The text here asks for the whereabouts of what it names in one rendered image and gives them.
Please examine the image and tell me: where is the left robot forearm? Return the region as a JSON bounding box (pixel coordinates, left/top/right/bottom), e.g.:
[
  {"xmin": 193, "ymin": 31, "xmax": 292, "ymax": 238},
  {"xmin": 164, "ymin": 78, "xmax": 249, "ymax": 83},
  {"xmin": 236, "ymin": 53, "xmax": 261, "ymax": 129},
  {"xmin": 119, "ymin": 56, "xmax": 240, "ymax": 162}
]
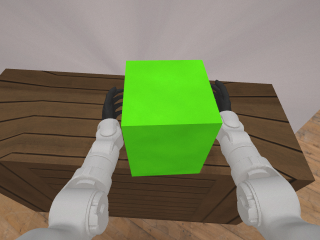
[{"xmin": 48, "ymin": 118, "xmax": 124, "ymax": 225}]

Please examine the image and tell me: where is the pedestal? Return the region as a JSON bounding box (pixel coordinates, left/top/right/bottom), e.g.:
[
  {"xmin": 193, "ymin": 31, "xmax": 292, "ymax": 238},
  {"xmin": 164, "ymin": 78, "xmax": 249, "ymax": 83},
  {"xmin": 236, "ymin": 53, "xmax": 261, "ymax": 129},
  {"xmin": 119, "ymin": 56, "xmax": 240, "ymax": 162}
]
[{"xmin": 0, "ymin": 68, "xmax": 316, "ymax": 225}]

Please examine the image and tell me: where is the carton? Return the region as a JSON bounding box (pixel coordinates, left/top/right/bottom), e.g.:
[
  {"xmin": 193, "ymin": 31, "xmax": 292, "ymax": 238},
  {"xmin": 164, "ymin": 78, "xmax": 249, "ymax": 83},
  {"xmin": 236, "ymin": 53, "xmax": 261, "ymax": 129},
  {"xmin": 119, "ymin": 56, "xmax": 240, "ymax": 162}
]
[{"xmin": 121, "ymin": 60, "xmax": 223, "ymax": 177}]

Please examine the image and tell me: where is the left robot upper arm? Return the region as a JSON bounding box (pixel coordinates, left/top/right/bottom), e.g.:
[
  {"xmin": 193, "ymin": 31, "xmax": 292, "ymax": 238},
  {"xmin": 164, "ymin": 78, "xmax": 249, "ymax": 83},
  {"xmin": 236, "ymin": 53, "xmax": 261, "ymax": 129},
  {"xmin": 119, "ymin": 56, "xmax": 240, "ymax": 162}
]
[{"xmin": 15, "ymin": 188, "xmax": 109, "ymax": 240}]

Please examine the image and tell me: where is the robot right hand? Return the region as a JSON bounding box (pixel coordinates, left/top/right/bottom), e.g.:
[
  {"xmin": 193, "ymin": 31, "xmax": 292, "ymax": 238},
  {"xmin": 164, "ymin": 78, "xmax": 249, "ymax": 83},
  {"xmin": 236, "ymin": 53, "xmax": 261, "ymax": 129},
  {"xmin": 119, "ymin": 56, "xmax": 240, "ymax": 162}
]
[{"xmin": 210, "ymin": 79, "xmax": 232, "ymax": 112}]

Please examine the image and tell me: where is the right robot upper arm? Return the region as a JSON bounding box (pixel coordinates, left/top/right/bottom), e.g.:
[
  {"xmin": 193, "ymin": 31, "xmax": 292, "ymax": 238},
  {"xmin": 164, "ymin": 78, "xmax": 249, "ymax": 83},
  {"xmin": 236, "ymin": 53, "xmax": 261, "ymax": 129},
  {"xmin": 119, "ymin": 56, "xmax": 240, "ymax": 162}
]
[{"xmin": 236, "ymin": 176, "xmax": 320, "ymax": 240}]

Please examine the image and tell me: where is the right robot forearm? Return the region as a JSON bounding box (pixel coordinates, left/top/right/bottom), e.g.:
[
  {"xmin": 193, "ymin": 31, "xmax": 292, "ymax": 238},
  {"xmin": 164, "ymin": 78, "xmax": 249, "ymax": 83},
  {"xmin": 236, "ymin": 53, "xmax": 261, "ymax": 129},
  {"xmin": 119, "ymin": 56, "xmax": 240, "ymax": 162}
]
[{"xmin": 216, "ymin": 110, "xmax": 301, "ymax": 215}]

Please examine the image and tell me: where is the robot left hand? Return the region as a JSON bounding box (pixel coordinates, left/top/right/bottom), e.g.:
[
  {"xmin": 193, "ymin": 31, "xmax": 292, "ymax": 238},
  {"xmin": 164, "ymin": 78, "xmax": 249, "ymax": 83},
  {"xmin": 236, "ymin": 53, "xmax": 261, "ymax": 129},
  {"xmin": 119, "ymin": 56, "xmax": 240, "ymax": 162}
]
[{"xmin": 101, "ymin": 86, "xmax": 124, "ymax": 121}]

